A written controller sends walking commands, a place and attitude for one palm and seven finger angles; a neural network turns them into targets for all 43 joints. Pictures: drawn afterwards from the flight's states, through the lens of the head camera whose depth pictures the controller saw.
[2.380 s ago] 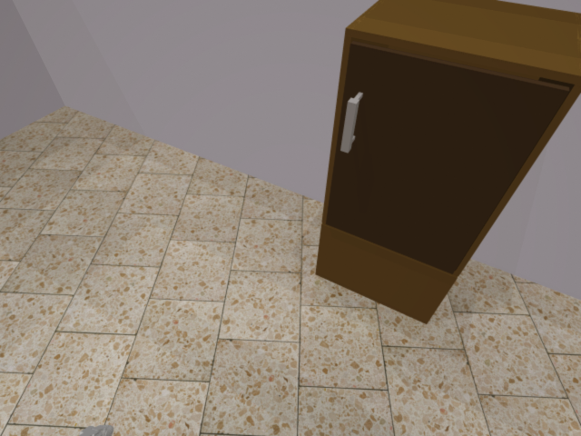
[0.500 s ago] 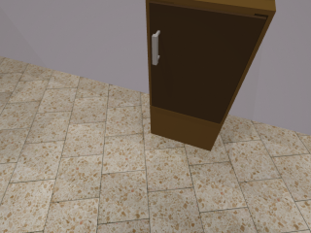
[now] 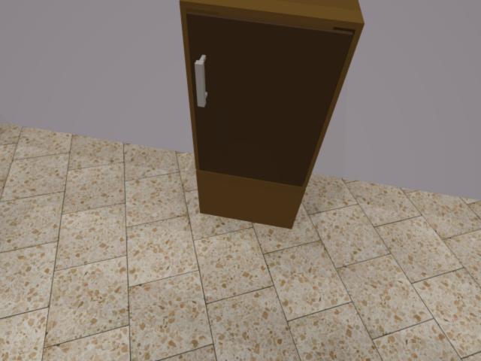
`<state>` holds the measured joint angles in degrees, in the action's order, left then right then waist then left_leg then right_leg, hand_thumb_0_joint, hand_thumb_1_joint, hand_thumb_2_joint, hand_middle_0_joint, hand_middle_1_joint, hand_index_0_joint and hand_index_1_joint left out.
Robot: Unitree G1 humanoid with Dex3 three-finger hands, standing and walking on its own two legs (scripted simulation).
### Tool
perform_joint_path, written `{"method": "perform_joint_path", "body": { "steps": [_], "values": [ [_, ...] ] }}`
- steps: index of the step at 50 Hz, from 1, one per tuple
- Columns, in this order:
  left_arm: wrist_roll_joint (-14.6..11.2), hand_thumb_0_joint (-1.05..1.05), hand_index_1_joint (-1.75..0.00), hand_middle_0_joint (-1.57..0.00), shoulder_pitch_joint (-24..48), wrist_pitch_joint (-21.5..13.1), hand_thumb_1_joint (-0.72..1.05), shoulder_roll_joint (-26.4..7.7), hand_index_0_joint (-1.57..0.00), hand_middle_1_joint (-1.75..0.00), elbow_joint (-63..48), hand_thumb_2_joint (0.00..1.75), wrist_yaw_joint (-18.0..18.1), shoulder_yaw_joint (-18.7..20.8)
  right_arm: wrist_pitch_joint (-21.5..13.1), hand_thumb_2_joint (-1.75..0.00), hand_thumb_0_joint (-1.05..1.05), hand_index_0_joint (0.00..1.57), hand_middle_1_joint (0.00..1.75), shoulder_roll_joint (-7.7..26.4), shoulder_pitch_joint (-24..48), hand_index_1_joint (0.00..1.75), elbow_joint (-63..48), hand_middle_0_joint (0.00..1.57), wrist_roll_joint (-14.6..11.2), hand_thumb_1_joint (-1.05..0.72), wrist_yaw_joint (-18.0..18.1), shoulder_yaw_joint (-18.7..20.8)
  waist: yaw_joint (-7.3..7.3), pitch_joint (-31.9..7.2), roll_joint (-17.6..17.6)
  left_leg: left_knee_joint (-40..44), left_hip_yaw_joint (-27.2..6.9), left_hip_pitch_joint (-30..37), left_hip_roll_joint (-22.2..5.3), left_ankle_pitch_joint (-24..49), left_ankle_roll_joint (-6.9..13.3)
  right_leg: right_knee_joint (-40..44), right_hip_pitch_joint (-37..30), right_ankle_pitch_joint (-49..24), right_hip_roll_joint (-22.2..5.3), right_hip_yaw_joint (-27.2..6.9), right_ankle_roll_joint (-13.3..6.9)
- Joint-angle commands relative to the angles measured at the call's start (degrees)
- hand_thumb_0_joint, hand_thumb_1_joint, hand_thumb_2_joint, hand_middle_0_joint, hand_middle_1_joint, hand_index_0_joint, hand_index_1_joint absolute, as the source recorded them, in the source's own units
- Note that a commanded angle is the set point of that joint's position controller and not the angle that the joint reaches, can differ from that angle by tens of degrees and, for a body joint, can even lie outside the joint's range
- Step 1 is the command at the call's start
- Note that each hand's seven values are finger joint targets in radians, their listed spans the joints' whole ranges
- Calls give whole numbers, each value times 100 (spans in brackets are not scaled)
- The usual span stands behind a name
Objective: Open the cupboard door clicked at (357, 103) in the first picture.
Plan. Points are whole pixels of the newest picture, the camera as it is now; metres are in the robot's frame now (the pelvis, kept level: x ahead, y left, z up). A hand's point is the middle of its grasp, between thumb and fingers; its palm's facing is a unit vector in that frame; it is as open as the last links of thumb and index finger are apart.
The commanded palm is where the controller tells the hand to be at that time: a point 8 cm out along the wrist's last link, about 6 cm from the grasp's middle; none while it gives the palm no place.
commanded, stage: take the last steps up to it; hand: left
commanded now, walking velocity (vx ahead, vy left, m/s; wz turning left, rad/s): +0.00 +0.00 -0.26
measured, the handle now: (202, 81) +0.83 +0.18 +0.01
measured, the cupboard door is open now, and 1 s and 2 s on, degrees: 0 0 0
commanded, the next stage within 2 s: come to a stop and stand still in 0.86 s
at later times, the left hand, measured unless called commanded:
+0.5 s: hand out of the picture +0.11 +0.18 -0.16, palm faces -0.03 -0.98 -0.20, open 7.2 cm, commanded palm none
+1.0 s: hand (134, 300) +0.25 +0.24 -0.17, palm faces -0.04 -0.98 -0.19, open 7.3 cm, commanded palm none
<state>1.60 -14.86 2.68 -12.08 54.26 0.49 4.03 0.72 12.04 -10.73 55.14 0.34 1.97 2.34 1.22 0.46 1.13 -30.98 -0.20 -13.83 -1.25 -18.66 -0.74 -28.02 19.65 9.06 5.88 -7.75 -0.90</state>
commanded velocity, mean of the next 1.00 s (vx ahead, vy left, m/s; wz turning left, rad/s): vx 0.20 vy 0.02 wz -0.02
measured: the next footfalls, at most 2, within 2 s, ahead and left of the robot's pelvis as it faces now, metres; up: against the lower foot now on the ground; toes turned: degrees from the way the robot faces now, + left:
right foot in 0.40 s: +0.02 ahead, -0.12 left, +0.00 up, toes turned -10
left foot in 0.74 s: +0.26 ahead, +0.16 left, +0.00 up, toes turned +5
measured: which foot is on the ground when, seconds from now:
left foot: down 0.00-0.40, up 0.42-0.72, down 0.74-1.00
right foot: down 0.00-0.00, up 0.02-0.38, down 0.40-0.74, up 0.76-1.00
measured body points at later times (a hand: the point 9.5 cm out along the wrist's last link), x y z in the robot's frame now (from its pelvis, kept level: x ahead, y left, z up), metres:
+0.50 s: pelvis +0.04 +0.00 +0.00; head +0.03 +0.00 +0.45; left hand +0.11 +0.23 -0.14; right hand -0.07 -0.22 -0.15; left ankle +0.01 +0.12 -0.69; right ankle -0.02 -0.11 -0.73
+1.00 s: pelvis +0.21 +0.06 +0.01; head +0.22 +0.07 +0.46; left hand +0.26 +0.29 -0.15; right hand +0.20 -0.16 -0.15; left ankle +0.22 +0.16 -0.73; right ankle +0.22 -0.05 -0.69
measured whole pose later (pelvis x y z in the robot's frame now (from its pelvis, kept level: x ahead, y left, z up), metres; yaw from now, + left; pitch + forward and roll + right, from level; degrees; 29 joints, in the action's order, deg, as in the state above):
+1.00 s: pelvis +0.21 +0.06 +0.01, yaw -5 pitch +0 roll +1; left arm 2.0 -14.6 -0.3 -9.4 60.5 0.4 3.7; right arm -3.1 8.0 -15.9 61.1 1.6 1.4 1.6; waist -0.1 1.1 1.7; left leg -25.4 10.8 -11.4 -1.3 -13.6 2.4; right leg -52.3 26.6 20.0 -4.6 5.9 0.5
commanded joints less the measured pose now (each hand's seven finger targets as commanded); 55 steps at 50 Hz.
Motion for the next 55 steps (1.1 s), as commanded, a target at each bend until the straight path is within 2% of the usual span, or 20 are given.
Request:
{"method": "perform_joint_path", "body": {
  "steps": [1, 5, 12, 17, 18, 19, 20, 21, 24, 27, 33, 35, 36, 37, 38, 41, 45, 50, 53, 55],
  "values": [
    [-39, 0, -30, -20, 237, -77, 90, -526, -20, -30, -625, 90, -7, 132, -107, -90, 0, 20, 30, 1185, -484, 30, -389, 20, 73, -90, 43, 246, -251, 167, -1665, 2038, -2250, 242, -2336, -160, 1028, -1968, 1315, 1973, -170, 361, 191],
    [6, 0, -30, -20, -82, -33, 90, -457, -20, -30, -241, 90, -87, 160, -179, -90, 0, 20, 30, 745, -3, 30, -394, 20, 135, -90, 77, 78, 75, 284, -956, 1671, -725, -57, -1324, 1103, 891, -3395, 993, 1337, -479, 468, 312],
    [19, 0, -30, -20, 729, -197, 90, -171, -20, -30, -372, 90, -196, -72, -263, -90, 0, 20, 30, 746, -1346, 30, 257, 20, 172, -90, -6, 149, -487, 494, -941, 1982, -986, 694, -1503, -133, 1073, -1559, 792, 1681, -757, 1112, 155],
    [-20, 0, -30, -20, 21, -348, 90, -123, -20, -30, 28, 90, -163, -63, -257, -90, 0, 20, 30, 625, -1348, 30, 522, 20, 122, -90, -44, 107, -90, 227, -716, 1115, -497, 66, -1116, 129, 709, 462, -1145, 794, -621, 1384, 27],
    [-15, 0, -30, -20, -359, -410, 90, -327, -20, -30, 194, 90, -108, -15, -289, -90, 0, 20, 30, 433, -1333, 30, 524, 20, 77, -90, -71, 71, 77, 91, -281, 503, -208, -737, -884, -40, 500, 762, -2217, 743, -1046, 906, -136],
    [16, 0, -30, -20, -1002, -480, 90, -793, -20, -30, 424, 90, -36, 86, -345, -90, 0, 20, 30, 114, -1199, 30, 385, 20, 30, -90, -102, -13, 347, -53, 915, -819, 586, -1948, -283, -664, 204, 1247, -3210, 1226, -2256, -550, -564],
    [-37, 0, -30, -20, -1572, -468, 90, -1186, -20, -30, 563, 90, 2, 163, -341, -90, 0, 20, 30, 250, -570, 30, 66, 20, 104, -90, -143, 17, 625, 103, 1205, -1901, 618, -2773, -154, -1617, 82, 1690, -3112, 1404, -3108, -1706, -1080],
    [-57, 0, -30, -20, -1565, -500, 90, -1062, -20, -30, 637, 90, 56, 181, -293, -90, 0, 20, 30, 395, -296, 30, -7, 20, 137, -90, -160, 80, 604, 324, 1144, -2487, 250, -2960, -358, -1398, 97, 1825, -2683, 1743, -3154, -1801, -1217],
    [7, 0, -30, -20, -769, -550, 90, -499, -20, -30, 490, 90, 100, 73, -207, -90, 0, 20, 30, 173, -498, 30, 203, 20, 159, -90, -257, 150, 85, 943, 526, -2824, 191, -2688, -689, -365, 13, 1943, -1478, 1773, -2699, -670, -974],
    [14, 0, -30, -20, -506, -632, 90, -509, -20, -30, 476, 90, 80, 31, -134, -90, 0, 20, 30, -52, -780, 30, 231, 20, 125, -90, -343, 159, -175, 936, 606, -2391, 408, -2073, -686, 221, -59, 2025, -810, 1180, -2368, 233, -738],
    [46, 0, -30, -20, -515, -634, 90, -742, -20, -30, 671, 90, 61, 85, -241, -90, 0, 20, 30, -23, -630, 30, 44, 20, 77, -90, -425, 159, -261, 860, 703, -958, 714, -936, -516, 489, 16, 1490, -560, 761, -2215, 750, -518],
    [16, 0, -30, -20, -588, -585, 90, -678, -20, -30, 737, 90, 48, 87, -322, -90, 0, 20, 30, 196, -1368, 30, 300, 20, 119, -90, -351, 203, -589, 461, 115, -223, 926, 461, -212, 700, 41, 233, -319, 136, -1861, 1114, -330],
    [-7, 0, -30, -20, -730, -548, 90, -428, -20, -30, 718, 90, 16, 50, -364, -90, 0, 20, 30, 655, -2179, 30, 512, 20, 175, -90, -271, 298, -840, -65, -942, 250, 305, 1332, -574, 408, 172, -1332, -64, 220, -1377, 1460, -148],
    [-99, 0, -30, -20, -971, -500, 90, -76, -20, -30, 584, 90, -25, 10, -391, -90, 0, 20, 30, 1301, -2664, 30, 622, 20, 216, -90, -178, 417, -835, -507, -2555, 1255, -1899, 1944, -2051, 206, 635, -3216, 996, 2330, -561, 1793, 108],
    [-73, 0, -30, -20, -717, -500, 90, -90, -20, -30, 400, 90, -8, -22, -341, -90, 0, 20, 30, 1326, -2585, 30, 655, 20, 160, -90, -112, 365, -827, -577, -2249, 1889, -2611, 1649, -2359, -594, 937, -4279, 1327, 2624, -570, 1093, -43],
    [-13, 0, -30, -20, -259, -544, 90, -34, -20, -30, 477, 90, -103, -33, -448, -90, 0, 20, 30, 492, -1245, 30, 411, 20, 122, -90, -48, 152, -423, 253, -707, 1891, -1447, 324, -2014, -63, 966, -4569, 1565, 1304, -1281, 839, -55],
    [6, 0, -30, -20, -753, -352, 90, 270, -20, -30, 633, 90, -82, -83, -505, -90, 0, 20, 30, 267, -828, 30, 418, 20, 103, -90, -27, 82, -67, 91, -789, 1860, -121, -16, -1581, 1349, 945, -3153, 746, 1120, -1269, 1080, 109],
    [-2, 0, -30, -20, -370, -305, 90, 414, -20, -30, 440, 90, -6, -150, -369, -90, 0, 20, 30, 262, -704, 30, 469, 20, 129, -90, -20, 71, -58, 414, -547, 1699, 46, -263, -1572, 1627, 1032, -1404, 64, 792, -1145, 1175, 175],
    [-17, 0, -30, -20, -739, -340, 90, 165, -20, -30, 599, 90, 79, -150, -301, -90, 0, 20, 30, 172, -574, 30, 557, 20, 76, -90, 16, 40, 169, 186, -229, 787, 422, -212, -1178, 2090, 551, 148, -971, -573, -1076, 1186, 227],
    [-2, 0, -30, -20, -525, -391, 90, -447, -20, -30, 543, 90, 146, -122, -217, -90, 0, 20, 30, -127, -902, 30, 598, 20, -26, -90, -32, 9, -96, 116, 611, 321, 610, -534, -501, 160, 97, 407, -1182, -2438, -2082, 30, -183]
  ]
}}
